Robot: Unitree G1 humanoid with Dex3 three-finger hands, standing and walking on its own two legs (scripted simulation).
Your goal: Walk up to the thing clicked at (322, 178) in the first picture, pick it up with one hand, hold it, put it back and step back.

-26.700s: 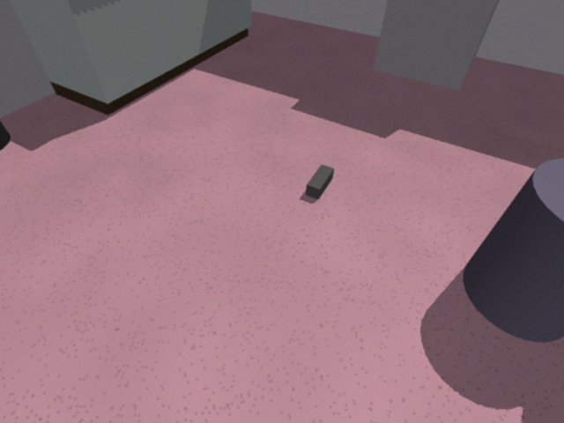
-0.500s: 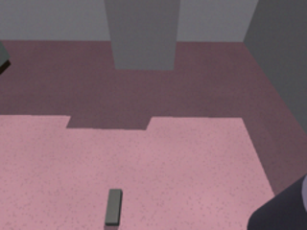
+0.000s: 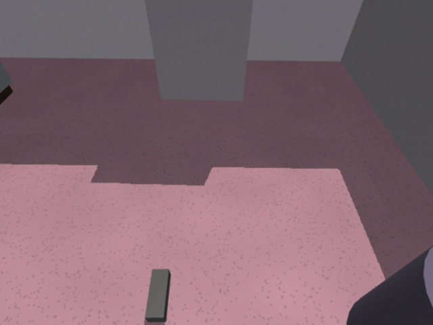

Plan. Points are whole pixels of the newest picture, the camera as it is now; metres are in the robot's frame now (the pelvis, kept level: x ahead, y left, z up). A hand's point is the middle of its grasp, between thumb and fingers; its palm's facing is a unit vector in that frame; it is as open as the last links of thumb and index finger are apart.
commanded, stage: stand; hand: left
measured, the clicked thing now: (158, 294) +0.41 +0.24 -0.75
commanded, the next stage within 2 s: walk up in 0.22 s
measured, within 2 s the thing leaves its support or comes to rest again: neither
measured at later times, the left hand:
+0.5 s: hand out of the picture +0.07 +0.30 -0.18, palm faces -0.04 -0.92 -0.38, open 7.4 cm
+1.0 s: hand out of the picture -0.04 +0.31 -0.18, palm faces -0.10 -0.91 -0.41, open 7.3 cm
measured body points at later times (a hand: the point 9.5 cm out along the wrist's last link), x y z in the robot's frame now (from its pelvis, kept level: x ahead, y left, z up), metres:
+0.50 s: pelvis -0.06 +0.04 -0.02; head +0.01 +0.04 +0.42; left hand +0.07 +0.35 -0.15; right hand +0.02 -0.29 -0.14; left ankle -0.09 +0.15 -0.73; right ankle +0.00 -0.11 -0.75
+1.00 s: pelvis -0.16 +0.04 -0.03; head -0.09 +0.03 +0.41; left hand -0.03 +0.35 -0.15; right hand -0.07 -0.27 -0.15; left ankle -0.10 +0.16 -0.75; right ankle -0.19 -0.06 -0.75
